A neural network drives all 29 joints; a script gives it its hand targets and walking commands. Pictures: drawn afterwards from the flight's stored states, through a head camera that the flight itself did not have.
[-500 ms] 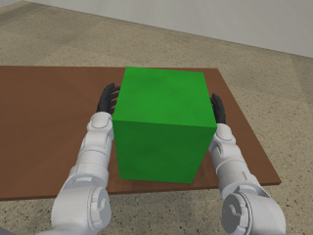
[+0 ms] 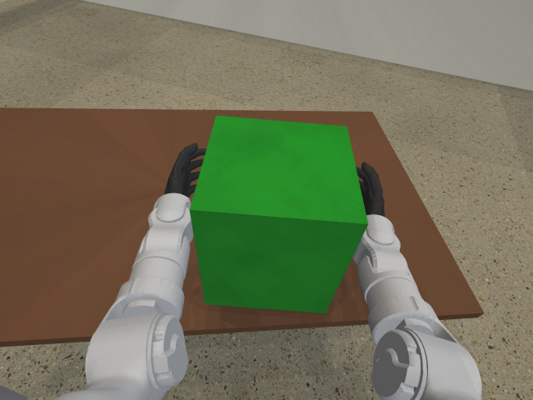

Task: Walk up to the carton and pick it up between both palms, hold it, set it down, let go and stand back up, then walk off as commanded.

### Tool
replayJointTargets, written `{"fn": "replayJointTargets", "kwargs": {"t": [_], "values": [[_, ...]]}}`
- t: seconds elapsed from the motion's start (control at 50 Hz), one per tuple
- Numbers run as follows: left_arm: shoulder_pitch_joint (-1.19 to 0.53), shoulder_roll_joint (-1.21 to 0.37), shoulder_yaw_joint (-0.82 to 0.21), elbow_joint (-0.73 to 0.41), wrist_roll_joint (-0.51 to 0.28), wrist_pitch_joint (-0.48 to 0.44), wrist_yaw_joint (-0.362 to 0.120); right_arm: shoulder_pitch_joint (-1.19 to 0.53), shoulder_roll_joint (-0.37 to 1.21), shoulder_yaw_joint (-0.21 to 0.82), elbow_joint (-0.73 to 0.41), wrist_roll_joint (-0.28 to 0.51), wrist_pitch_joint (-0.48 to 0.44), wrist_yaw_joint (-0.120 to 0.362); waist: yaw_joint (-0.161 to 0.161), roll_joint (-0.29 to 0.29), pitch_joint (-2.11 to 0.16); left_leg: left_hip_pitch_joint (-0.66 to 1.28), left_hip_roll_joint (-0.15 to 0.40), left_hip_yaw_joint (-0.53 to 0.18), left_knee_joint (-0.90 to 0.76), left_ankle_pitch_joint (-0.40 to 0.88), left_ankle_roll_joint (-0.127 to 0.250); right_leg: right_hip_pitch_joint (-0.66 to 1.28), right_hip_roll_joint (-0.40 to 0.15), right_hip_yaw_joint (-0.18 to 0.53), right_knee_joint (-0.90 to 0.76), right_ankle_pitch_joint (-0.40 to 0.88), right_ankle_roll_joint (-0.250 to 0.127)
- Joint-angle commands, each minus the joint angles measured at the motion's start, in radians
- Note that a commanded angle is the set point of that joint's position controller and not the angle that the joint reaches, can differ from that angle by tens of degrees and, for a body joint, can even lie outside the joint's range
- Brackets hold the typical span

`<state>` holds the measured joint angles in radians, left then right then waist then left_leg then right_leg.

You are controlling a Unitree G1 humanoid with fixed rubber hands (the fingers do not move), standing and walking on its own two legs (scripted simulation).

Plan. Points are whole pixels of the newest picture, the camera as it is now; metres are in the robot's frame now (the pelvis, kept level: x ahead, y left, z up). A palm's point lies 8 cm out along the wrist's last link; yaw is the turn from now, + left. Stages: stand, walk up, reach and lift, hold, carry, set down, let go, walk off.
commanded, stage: set down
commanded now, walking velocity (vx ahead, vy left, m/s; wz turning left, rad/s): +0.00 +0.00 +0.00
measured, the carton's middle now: (273, 218) +0.40 +0.00 +0.05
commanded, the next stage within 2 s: none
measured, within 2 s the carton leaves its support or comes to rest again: rests again in 0.52 s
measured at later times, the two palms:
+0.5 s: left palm (182, 200) +0.42 +0.15 +0.08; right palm (366, 228) +0.38 -0.15 +0.06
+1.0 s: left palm (183, 202) +0.42 +0.15 +0.07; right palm (366, 231) +0.37 -0.15 +0.06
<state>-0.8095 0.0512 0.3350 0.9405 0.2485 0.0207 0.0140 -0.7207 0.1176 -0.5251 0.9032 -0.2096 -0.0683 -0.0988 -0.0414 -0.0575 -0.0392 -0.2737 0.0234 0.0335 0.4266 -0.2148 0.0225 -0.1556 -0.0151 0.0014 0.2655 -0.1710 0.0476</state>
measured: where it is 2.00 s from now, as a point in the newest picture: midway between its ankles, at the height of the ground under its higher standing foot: outside the picture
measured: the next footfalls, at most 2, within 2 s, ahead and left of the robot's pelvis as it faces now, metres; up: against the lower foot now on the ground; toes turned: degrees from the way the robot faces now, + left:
none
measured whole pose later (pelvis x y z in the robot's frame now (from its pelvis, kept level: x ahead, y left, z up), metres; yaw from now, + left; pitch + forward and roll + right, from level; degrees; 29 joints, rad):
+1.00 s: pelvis +0.00 +0.00 +0.00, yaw +0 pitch +4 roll -2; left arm -0.81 0.05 0.39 1.02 0.36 -0.11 -0.03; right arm -0.69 0.17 -0.66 0.95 -0.34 -0.22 -0.10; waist -0.04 -0.06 0.00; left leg -0.27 0.02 0.03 0.43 -0.22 0.02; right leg -0.16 -0.02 0.00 0.27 -0.17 0.05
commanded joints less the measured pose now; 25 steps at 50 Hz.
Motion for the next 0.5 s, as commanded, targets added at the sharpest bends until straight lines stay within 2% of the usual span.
{"fn": "replayJointTargets", "kwargs": {"t": [0.0,0.02,0.04,0.06,0.08,0.1,0.12,0.16,0.18,0.2,0.22,0.26,0.28,0.3,0.32,0.38,0.4,0.42,0.44,0.46,0.48], "values": [[-0.596,-0.526,-0.171,0.035,0.029,-0.059,-0.186,-0.613,0.534,0.258,-0.103,-0.135,-0.078,0.093,-0.061,0.117,-0.493,0.279,-0.008,0.052,-0.063,0.442,-0.095,0.155,0.056,-0.097,0.042,0.399,0.001],[-0.629,-0.521,-0.17,0.014,0.025,-0.067,-0.187,-0.627,0.555,0.264,-0.09,-0.133,-0.077,0.096,-0.037,0.116,-0.497,0.267,-0.007,0.058,-0.063,0.443,-0.094,0.165,0.052,-0.088,0.049,0.386,0.001],[-0.613,-0.525,-0.15,0.015,0.04,-0.06,-0.187,-0.612,0.543,0.259,-0.101,-0.133,-0.084,0.099,-0.028,0.121,-0.483,0.285,-0.007,0.058,-0.066,0.455,-0.097,0.161,0.056,-0.093,0.044,0.376,0.002],[-0.625,-0.543,-0.178,0.004,0.028,-0.066,-0.186,-0.617,0.543,0.255,-0.104,-0.136,-0.093,0.1,-0.051,0.135,-0.511,0.319,0.001,0.053,-0.053,0.507,-0.102,0.134,0.062,-0.101,0.042,0.392,0.0],[-0.617,-0.545,-0.175,0.006,0.022,-0.075,-0.187,-0.644,0.55,0.266,-0.145,-0.135,-0.107,0.101,-0.038,0.123,-0.546,0.319,0.004,0.053,-0.047,0.517,-0.1,0.126,0.065,-0.1,0.042,0.392,-0.002],[-0.65,-0.56,-0.194,-0.013,0.021,-0.086,-0.182,-0.647,0.561,0.259,-0.144,-0.151,-0.117,0.097,-0.054,0.135,-0.592,0.327,0.0,0.054,-0.039,0.534,-0.11,0.125,0.064,-0.105,0.043,0.399,-0.004],[-0.613,-0.546,-0.186,0.009,0.025,-0.087,-0.178,-0.629,0.545,0.252,-0.102,-0.155,-0.117,0.102,-0.04,0.135,-0.549,0.314,0.001,0.055,-0.037,0.534,-0.111,0.118,0.065,-0.107,0.04,0.384,-0.005],[-0.61,-0.547,-0.183,0.009,0.024,-0.096,-0.179,-0.631,0.556,0.258,-0.115,-0.168,-0.129,0.097,-0.038,0.122,-0.561,0.324,0.007,0.049,-0.03,0.57,-0.112,0.129,0.067,-0.105,0.044,0.422,-0.002],[-0.632,-0.558,-0.194,0.009,0.027,-0.102,-0.181,-0.647,0.551,0.248,-0.128,-0.167,-0.14,0.097,-0.048,0.141,-0.593,0.309,0.006,0.05,-0.035,0.547,-0.113,0.126,0.065,-0.108,0.039,0.401,-0.004],[-0.626,-0.559,-0.196,0.001,0.031,-0.111,-0.174,-0.637,0.569,0.262,-0.125,-0.163,-0.15,0.104,-0.031,0.15,-0.605,0.321,0.006,0.051,-0.032,0.551,-0.112,0.109,0.063,-0.103,0.041,0.392,-0.008],[-0.603,-0.557,-0.188,0.02,0.029,-0.114,-0.171,-0.626,0.558,0.254,-0.12,-0.176,-0.155,0.103,-0.029,0.14,-0.598,0.318,0.01,0.05,-0.028,0.567,-0.113,0.108,0.068,-0.11,0.043,0.401,-0.007],[-0.591,-0.546,-0.177,0.016,0.038,-0.122,-0.169,-0.603,0.552,0.233,-0.096,-0.187,-0.161,0.104,-0.037,0.13,-0.567,0.316,0.008,0.058,-0.032,0.56,-0.114,0.105,0.069,-0.108,0.042,0.403,-0.01],[-0.594,-0.55,-0.178,0.041,0.043,-0.12,-0.17,-0.616,0.56,0.247,-0.094,-0.179,-0.169,0.107,-0.024,0.134,-0.566,0.305,0.01,0.052,-0.035,0.557,-0.11,0.104,0.062,-0.102,0.04,0.389,-0.008],[-0.577,-0.547,-0.169,0.051,0.046,-0.113,-0.172,-0.603,0.535,0.221,-0.088,-0.19,-0.169,0.109,-0.037,0.145,-0.539,0.306,0.012,0.051,-0.041,0.551,-0.112,0.086,0.063,-0.113,0.037,0.359,-0.014],[-0.566,-0.537,-0.141,0.065,0.054,-0.113,-0.177,-0.6,0.541,0.219,-0.078,-0.198,-0.162,0.107,-0.017,0.123,-0.51,0.291,0.009,0.064,-0.046,0.526,-0.107,0.096,0.064,-0.107,0.033,0.345,-0.011],[-0.551,-0.527,-0.12,0.075,0.074,-0.113,-0.178,-0.606,0.531,0.219,-0.104,-0.196,-0.175,0.113,-0.004,0.115,-0.482,0.284,0.01,0.065,-0.057,0.502,-0.1,0.111,0.059,-0.112,0.029,0.341,-0.006],[-0.568,-0.529,-0.131,0.07,0.076,-0.114,-0.178,-0.613,0.533,0.202,-0.115,-0.205,-0.18,0.108,-0.017,0.115,-0.514,0.291,0.008,0.068,-0.056,0.488,-0.102,0.092,0.062,-0.117,0.028,0.337,-0.004],[-0.571,-0.546,-0.153,0.057,0.065,-0.122,-0.17,-0.612,0.53,0.2,-0.1,-0.198,-0.192,0.108,-0.029,0.138,-0.536,0.294,0.006,0.066,-0.043,0.524,-0.111,0.078,0.064,-0.117,0.033,0.361,-0.007],[-0.585,-0.552,-0.154,0.047,0.055,-0.134,-0.167,-0.612,0.537,0.202,-0.101,-0.207,-0.197,0.11,-0.021,0.139,-0.552,0.307,0.01,0.066,-0.035,0.542,-0.117,0.065,0.068,-0.119,0.039,0.356,-0.007],[-0.582,-0.53,-0.132,0.061,0.071,-0.14,-0.169,-0.603,0.543,0.207,-0.079,-0.207,-0.194,0.113,-0.007,0.127,-0.527,0.299,0.011,0.064,-0.039,0.52,-0.107,0.075,0.065,-0.113,0.032,0.343,-0.007],[-0.578,-0.545,-0.134,0.059,0.075,-0.142,-0.169,-0.595,0.538,0.196,-0.08,-0.22,-0.198,0.113,-0.013,0.12,-0.534,0.301,0.012,0.062,-0.038,0.533,-0.11,0.07,0.07,-0.116,0.031,0.339,-0.008]]}}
